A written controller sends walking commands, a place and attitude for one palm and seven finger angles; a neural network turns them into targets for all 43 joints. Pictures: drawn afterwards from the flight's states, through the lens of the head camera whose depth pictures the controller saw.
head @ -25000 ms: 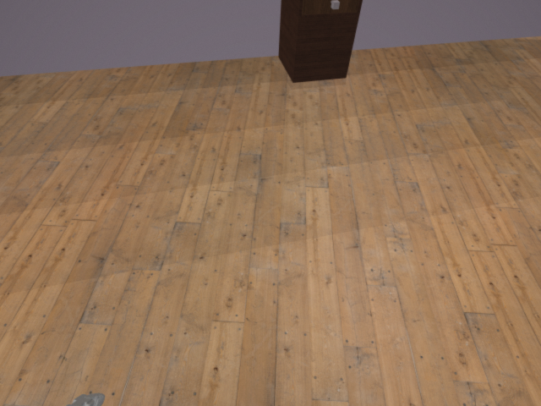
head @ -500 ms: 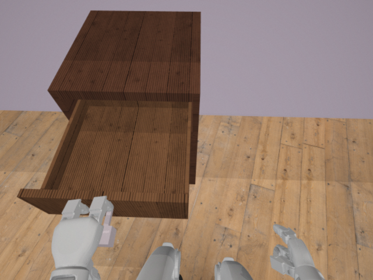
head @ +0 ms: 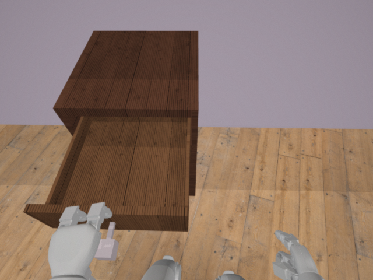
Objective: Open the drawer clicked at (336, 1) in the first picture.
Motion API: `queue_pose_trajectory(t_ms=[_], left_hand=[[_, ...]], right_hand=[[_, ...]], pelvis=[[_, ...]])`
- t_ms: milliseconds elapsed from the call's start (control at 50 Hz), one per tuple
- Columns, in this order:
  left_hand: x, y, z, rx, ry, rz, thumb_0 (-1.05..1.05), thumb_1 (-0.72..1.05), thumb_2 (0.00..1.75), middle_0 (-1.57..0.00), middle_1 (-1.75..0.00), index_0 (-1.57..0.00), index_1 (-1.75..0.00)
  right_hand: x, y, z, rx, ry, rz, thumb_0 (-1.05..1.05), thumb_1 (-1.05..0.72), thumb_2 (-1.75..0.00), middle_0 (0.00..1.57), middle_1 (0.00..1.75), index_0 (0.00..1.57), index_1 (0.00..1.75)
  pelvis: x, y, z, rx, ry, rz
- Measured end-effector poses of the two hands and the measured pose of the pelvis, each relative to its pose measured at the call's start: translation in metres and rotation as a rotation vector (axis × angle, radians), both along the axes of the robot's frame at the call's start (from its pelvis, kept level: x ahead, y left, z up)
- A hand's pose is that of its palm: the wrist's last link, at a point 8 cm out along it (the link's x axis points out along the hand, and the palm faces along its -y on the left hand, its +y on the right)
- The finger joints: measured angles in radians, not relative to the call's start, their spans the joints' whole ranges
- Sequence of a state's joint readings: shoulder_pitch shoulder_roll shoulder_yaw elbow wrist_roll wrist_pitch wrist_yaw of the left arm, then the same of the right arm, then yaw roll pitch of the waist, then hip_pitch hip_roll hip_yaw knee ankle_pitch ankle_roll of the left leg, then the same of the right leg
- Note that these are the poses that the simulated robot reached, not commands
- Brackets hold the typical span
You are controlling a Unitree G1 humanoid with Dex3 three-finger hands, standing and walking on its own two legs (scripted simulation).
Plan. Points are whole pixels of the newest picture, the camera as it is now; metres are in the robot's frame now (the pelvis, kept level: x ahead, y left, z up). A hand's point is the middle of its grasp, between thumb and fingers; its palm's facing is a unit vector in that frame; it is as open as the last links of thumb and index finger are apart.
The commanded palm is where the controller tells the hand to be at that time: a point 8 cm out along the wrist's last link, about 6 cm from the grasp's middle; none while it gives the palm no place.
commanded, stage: lift the hand off the handle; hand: left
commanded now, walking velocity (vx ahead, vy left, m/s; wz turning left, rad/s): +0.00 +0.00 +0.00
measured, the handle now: (109, 240) +0.22 +0.22 -0.13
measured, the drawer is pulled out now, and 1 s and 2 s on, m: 0.30 0.30 0.30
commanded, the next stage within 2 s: draw the hand back to the body in 1.02 s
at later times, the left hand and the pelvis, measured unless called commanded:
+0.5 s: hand (84, 247) +0.18 +0.22 +0.00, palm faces -0.02 -0.12 -0.99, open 13.8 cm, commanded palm +0.16 +0.22 +0.05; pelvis +0.01 -0.01 +0.02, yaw +0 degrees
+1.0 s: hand (81, 239) +0.19 +0.22 +0.03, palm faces +0.00 -0.11 -0.99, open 13.8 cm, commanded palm +0.17 +0.22 +0.08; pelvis +0.01 -0.02 +0.04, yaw +0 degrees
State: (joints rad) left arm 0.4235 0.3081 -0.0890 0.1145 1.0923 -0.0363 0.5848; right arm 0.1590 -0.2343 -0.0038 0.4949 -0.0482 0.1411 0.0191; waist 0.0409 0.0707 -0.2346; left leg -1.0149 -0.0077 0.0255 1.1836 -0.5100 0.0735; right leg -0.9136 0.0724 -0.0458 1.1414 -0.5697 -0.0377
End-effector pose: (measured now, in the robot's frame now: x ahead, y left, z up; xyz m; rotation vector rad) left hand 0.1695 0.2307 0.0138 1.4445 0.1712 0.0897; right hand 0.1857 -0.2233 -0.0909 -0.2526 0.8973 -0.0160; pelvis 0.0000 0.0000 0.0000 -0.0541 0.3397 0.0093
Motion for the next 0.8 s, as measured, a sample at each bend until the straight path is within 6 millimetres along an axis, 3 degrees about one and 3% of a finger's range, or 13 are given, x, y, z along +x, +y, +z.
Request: queue_pose_trajectory(t_ms=[320,800], left_hand=[[-0.006,-0.004,0.024,0.002,-0.016,0.001,0.0,-0.49,0.3,-0.32,-1.2,-0.32,-1.2],[-0.01,-0.007,0.061,0.018,-0.034,0.013,0.0,-0.49,0.3,-0.32,-1.2,-0.32,-1.2]], right_hand=[[0.009,0.001,0.015,0.024,-0.035,0.021,0.01,-0.9,-0.9,0.2,0.3,0.2,0.3],[0.004,-0.014,0.035,0.042,-0.052,0.001,0.01,-0.9,-0.9,0.2,0.3,0.2,0.3]], pelvis=[[0.003,-0.004,0.012,0.009,-0.041,0.005],[0.005,-0.013,0.03,0.029,-0.106,0.003]])
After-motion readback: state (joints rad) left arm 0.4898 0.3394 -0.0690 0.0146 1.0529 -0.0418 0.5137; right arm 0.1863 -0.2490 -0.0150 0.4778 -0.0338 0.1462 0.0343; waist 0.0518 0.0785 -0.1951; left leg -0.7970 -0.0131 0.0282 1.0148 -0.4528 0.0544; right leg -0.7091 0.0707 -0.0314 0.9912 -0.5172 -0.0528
